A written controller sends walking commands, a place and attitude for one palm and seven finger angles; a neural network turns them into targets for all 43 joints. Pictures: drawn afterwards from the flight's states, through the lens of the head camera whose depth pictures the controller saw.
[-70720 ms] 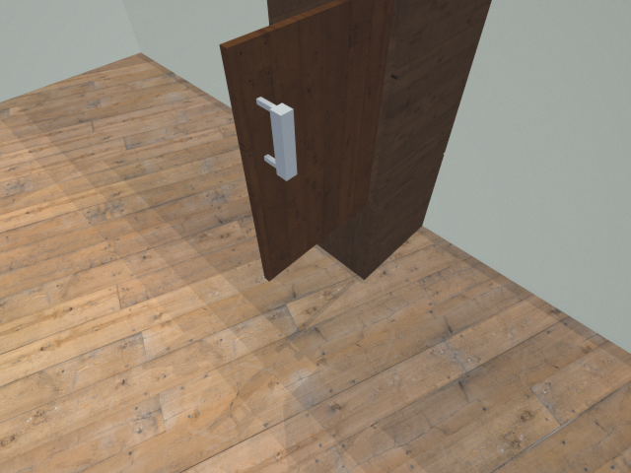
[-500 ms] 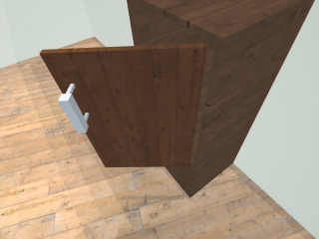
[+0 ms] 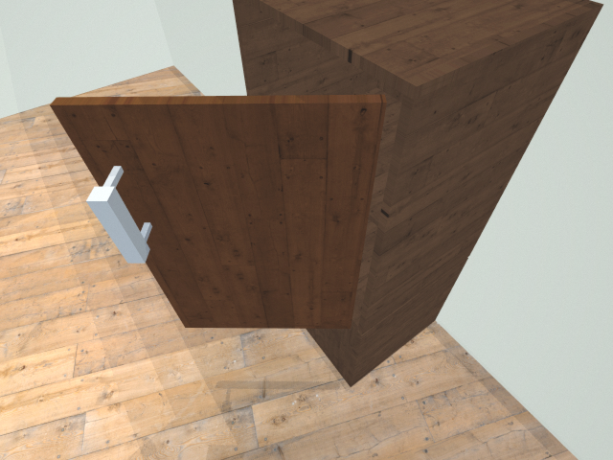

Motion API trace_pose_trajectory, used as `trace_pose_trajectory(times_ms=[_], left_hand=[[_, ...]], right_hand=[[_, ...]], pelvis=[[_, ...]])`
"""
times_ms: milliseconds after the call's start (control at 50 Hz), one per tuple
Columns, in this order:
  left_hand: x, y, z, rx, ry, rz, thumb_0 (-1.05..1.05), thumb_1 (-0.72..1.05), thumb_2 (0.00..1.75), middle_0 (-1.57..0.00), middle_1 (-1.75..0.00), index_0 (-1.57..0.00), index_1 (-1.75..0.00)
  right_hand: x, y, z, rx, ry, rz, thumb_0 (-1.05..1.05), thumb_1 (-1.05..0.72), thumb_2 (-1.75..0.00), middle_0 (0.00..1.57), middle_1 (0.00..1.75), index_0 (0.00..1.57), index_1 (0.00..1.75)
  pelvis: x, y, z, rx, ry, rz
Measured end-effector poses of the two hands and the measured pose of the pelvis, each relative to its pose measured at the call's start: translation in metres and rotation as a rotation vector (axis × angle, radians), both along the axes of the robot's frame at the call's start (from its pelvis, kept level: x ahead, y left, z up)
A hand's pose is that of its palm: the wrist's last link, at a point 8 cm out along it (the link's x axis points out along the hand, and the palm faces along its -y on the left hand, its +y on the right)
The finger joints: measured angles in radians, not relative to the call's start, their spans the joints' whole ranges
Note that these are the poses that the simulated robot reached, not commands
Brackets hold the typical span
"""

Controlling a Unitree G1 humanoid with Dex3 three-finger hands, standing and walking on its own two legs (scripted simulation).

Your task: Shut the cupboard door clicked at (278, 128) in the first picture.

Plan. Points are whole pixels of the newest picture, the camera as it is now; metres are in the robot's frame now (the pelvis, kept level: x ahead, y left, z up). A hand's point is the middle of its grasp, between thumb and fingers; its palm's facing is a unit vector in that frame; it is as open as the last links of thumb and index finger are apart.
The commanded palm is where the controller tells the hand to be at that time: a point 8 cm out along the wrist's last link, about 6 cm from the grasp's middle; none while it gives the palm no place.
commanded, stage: shuffle to correct the standing spot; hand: left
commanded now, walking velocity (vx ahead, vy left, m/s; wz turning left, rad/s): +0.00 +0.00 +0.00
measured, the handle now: (127, 215) +0.41 +0.29 +0.08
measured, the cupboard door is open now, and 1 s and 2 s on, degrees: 54 54 54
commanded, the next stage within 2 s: come to a stop and stand still in 0.34 s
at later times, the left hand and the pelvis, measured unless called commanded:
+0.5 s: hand out of the picture +0.01 +0.25 -0.18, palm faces +0.07 -0.97 -0.25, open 7.4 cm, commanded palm none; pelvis -0.03 +0.05 -0.01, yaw +1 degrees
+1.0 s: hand out of the picture +0.02 +0.22 -0.18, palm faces -0.03 -0.97 -0.22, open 7.3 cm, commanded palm none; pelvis -0.03 +0.04 -0.01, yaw +1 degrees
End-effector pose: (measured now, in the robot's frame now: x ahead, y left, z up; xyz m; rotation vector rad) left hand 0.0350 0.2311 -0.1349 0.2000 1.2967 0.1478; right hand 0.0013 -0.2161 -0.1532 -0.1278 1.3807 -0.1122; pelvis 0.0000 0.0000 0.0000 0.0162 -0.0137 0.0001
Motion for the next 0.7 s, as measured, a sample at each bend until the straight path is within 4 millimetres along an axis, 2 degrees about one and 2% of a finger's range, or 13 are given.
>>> trace_pose_trajectory(times_ms=[220, 360, 480, 560, 640, 700], left_hand=[[-0.017, 0.003, -0.002, 0.011, 0.028, 0.038, 0.00, 0.90, 0.90, -0.21, -0.30, -0.20, -0.30], [-0.027, 0.027, -0.008, 0.014, 0.015, 0.067, 0.00, 0.90, 0.90, -0.21, -0.30, -0.20, -0.30], [-0.037, 0.064, -0.016, 0.013, 0.014, 0.084, 0.00, 0.90, 0.90, -0.21, -0.30, -0.20, -0.30], [-0.037, 0.083, -0.011, 0.030, 0.023, 0.070, 0.00, 0.90, 0.90, -0.20, -0.30, -0.20, -0.30], [-0.036, 0.086, -0.007, 0.016, 0.014, 0.048, 0.00, 0.90, 0.90, -0.20, -0.30, -0.20, -0.30], [-0.035, 0.078, -0.007, -0.010, 0.025, 0.028, 0.00, 0.91, 0.90, -0.20, -0.30, -0.19, -0.30]], right_hand=[[0.009, -0.006, -0.001, -0.024, -0.007, 0.001, 0.00, -0.91, -0.90, 0.20, 0.30, 0.20, 0.30], [0.003, -0.001, 0.002, -0.060, 0.004, 0.016, 0.00, -0.91, -0.90, 0.20, 0.30, 0.20, 0.30], [-0.008, 0.018, 0.009, -0.096, -0.015, 0.022, 0.00, -0.91, -0.90, 0.20, 0.30, 0.20, 0.30], [-0.019, 0.040, 0.009, -0.081, -0.024, 0.011, 0.00, -0.91, -0.90, 0.20, 0.30, 0.20, 0.30], [-0.024, 0.063, 0.009, -0.041, -0.027, 0.011, 0.01, -0.91, -0.90, 0.20, 0.30, 0.20, 0.30], [-0.033, 0.071, 0.009, -0.036, -0.013, -0.004, 0.01, -0.93, -0.90, 0.20, 0.30, 0.21, 0.30]], pelvis=[[-0.003, 0.003, -0.002, 0.000, 0.001, 0.000], [-0.017, 0.020, -0.006, -0.002, 0.006, 0.023], [-0.032, 0.049, -0.010, 0.017, 0.001, 0.024], [-0.037, 0.063, -0.007, 0.005, 0.010, 0.019], [-0.036, 0.069, -0.003, 0.000, 0.022, 0.016], [-0.035, 0.070, -0.001, -0.004, 0.028, 0.013]])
